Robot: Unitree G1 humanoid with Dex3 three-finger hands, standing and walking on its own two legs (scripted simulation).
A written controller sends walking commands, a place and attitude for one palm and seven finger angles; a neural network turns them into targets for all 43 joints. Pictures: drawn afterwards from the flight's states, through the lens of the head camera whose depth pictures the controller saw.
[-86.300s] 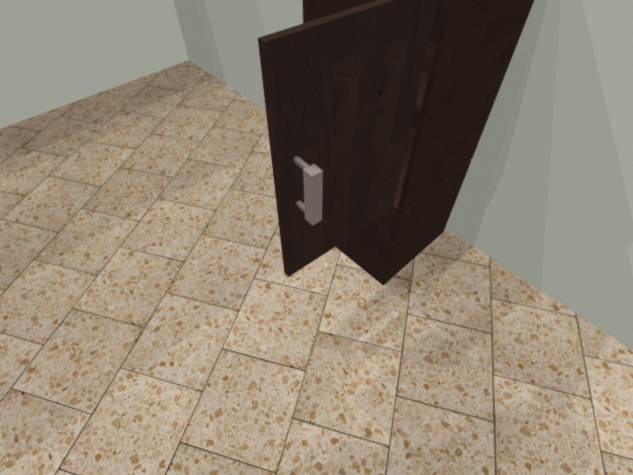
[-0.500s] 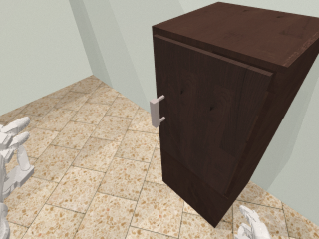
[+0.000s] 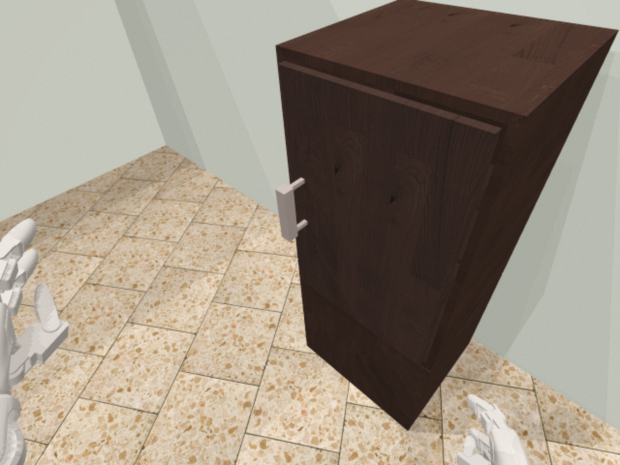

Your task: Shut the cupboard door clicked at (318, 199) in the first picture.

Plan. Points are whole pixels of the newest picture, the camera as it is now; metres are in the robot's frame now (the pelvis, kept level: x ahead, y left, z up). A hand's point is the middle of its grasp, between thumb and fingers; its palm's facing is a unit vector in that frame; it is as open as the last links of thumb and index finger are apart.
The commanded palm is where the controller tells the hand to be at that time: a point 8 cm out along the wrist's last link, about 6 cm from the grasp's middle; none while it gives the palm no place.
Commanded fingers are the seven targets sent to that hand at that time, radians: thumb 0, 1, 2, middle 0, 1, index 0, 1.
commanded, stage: step back with the hand held close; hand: left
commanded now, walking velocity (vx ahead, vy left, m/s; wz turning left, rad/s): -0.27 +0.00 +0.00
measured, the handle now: (294, 208) +0.63 +0.11 -0.05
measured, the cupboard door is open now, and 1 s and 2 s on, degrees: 0 0 0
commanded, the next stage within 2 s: stop stepping back and stand still in 1.38 s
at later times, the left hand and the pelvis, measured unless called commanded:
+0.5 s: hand (17, 371) +0.15 +0.29 +0.15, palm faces +0.47 -0.75 -0.47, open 7.4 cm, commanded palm +0.09 +0.32 +0.17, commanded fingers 0.00 0.90 0.90 -0.20 -0.30 -0.20 -0.30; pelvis -0.05 +0.02 -0.02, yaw -1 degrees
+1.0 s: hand out of the picture +0.08 +0.28 +0.16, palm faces +0.51 -0.72 -0.48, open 7.4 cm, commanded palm +0.01 +0.31 +0.17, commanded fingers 0.00 0.90 0.90 -0.20 -0.30 -0.20 -0.30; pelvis -0.12 +0.01 -0.03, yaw +1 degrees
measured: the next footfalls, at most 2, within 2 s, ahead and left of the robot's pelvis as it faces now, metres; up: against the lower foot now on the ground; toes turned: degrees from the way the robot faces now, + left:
left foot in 1.40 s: -0.16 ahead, +0.15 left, +0.00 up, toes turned +15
right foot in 1.64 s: -0.25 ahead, -0.13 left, +0.00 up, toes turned +0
